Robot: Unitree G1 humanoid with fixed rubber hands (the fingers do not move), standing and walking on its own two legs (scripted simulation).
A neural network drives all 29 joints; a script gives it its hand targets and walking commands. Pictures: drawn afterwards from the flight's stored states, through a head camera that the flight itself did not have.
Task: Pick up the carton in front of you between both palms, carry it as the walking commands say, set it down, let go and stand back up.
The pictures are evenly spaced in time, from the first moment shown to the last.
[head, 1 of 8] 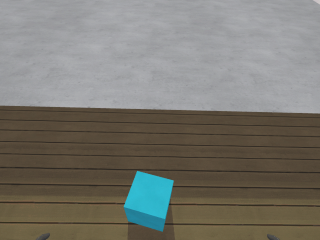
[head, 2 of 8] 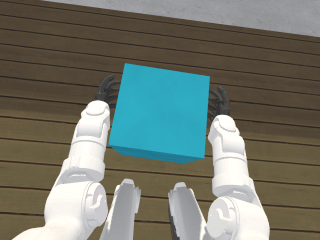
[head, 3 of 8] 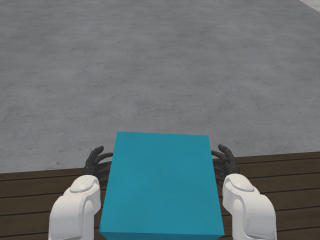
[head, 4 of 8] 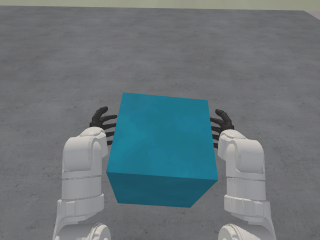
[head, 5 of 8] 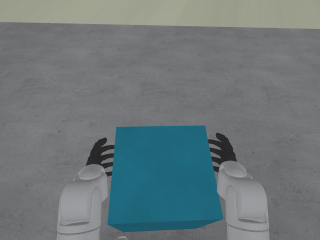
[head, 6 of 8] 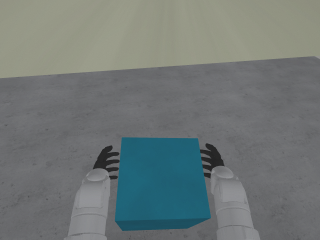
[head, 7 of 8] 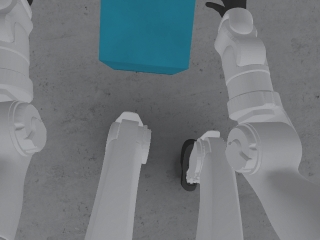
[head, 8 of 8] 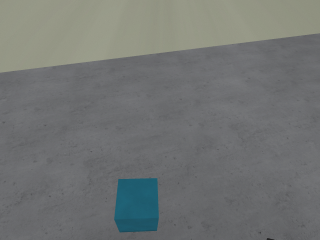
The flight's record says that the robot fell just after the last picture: no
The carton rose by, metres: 0.69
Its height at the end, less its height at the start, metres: -0.10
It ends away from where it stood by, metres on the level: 3.57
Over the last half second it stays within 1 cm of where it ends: yes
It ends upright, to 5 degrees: yes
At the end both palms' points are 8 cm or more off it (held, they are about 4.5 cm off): yes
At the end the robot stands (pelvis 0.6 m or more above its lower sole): yes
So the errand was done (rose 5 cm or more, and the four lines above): yes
